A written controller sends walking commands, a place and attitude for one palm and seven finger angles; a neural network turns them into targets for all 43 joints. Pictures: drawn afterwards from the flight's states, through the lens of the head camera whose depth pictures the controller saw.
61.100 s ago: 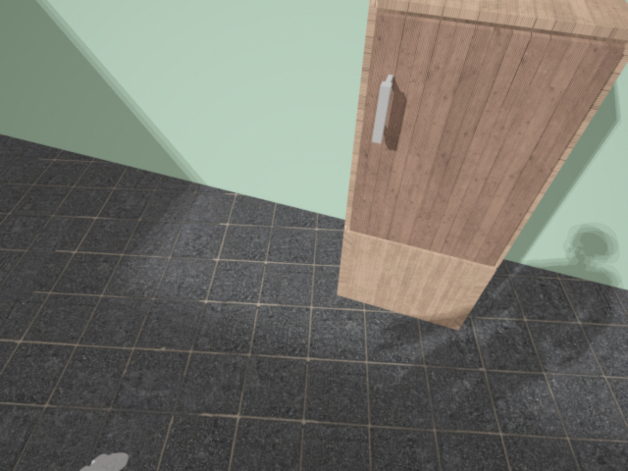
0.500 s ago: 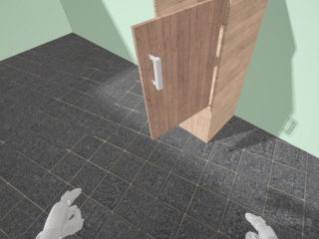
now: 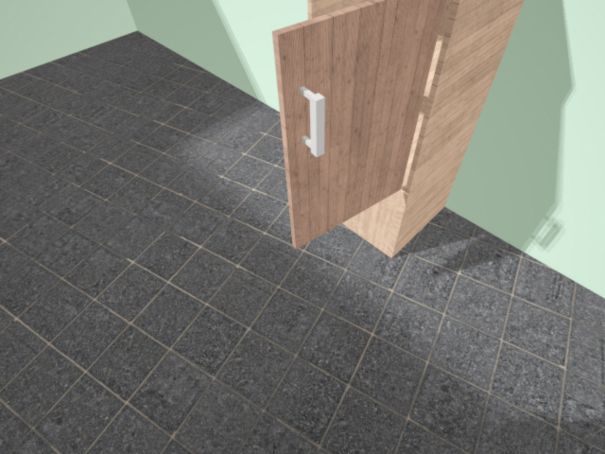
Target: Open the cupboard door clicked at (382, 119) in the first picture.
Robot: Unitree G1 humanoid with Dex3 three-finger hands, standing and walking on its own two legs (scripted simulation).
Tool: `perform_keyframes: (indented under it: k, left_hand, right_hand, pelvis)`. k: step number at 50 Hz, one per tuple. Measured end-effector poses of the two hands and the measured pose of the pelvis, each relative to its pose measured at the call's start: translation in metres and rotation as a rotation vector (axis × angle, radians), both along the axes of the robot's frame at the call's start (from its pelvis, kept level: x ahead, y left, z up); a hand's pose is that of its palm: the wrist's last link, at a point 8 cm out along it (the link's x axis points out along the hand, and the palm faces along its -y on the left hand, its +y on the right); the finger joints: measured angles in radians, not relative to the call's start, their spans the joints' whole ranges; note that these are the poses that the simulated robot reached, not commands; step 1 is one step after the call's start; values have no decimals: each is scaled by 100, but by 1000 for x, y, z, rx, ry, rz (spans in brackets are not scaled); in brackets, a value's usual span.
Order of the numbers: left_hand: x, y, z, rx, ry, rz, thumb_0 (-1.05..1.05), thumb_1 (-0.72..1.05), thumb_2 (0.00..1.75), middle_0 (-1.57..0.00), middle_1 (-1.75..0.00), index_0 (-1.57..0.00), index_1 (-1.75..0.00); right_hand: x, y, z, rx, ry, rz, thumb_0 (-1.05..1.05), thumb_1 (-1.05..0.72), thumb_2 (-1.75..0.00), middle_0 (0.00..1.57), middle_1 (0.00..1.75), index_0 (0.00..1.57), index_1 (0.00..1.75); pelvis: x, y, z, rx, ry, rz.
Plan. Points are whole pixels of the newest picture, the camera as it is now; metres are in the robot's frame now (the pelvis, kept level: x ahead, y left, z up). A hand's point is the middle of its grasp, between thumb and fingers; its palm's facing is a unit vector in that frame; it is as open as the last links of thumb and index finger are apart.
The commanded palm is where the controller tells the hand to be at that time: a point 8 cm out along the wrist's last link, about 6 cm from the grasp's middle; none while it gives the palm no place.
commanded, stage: let the arm hang, fingers relaxed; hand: left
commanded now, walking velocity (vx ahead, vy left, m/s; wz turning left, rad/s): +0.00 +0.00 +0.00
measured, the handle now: (311, 122) +0.69 +0.03 +0.05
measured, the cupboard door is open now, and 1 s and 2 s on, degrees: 80 80 80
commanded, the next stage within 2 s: look to check the result in 0.42 s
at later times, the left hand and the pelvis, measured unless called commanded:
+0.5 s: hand out of the picture +0.06 +0.19 -0.16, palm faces -0.01 -0.97 -0.26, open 7.3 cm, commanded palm none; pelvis +0.01 -0.01 +0.00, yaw +0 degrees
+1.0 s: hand out of the picture +0.08 +0.20 -0.15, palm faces +0.00 -0.95 -0.32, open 7.4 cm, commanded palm none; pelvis +0.03 -0.03 +0.01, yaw +0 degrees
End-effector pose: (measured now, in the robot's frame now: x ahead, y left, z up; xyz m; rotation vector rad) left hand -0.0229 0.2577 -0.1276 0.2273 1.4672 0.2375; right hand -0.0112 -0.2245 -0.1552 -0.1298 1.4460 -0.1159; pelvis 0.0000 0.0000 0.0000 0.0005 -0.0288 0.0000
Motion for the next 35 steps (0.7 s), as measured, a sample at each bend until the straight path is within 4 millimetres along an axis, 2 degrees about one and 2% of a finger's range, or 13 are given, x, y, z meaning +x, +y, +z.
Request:
perform_keyframes:
  k: [12,17,24,35]
  left_hand:
    - [53,-16,-4,-35,-132,-57,1,91,90,-20,-30,-20,-30]
    - [69,-24,-5,-50,-160,-73,1,91,90,-20,-30,-20,-30]
    - [79,-23,-2,-40,-168,-77,1,91,90,-20,-30,-21,-30]
    - [81,-13,4,6,-144,-70,1,91,90,-20,-30,-20,-30]
  right_hand:
    - [21,-14,4,-28,-75,-10,0,-91,-90,20,30,20,30]
    - [28,-23,7,-44,-84,-9,0,-91,-90,20,30,20,30]
    - [34,-34,10,-59,-80,-3,0,-91,-90,20,30,20,30]
    - [51,-49,11,-70,-78,16,0,-91,-90,20,30,20,30]
  pelvis:
    - [1,-4,1,5,-9,-11]
    - [4,-7,2,5,-5,-13]
    - [9,-12,3,4,-4,-9]
    - [17,-20,4,3,0,-4]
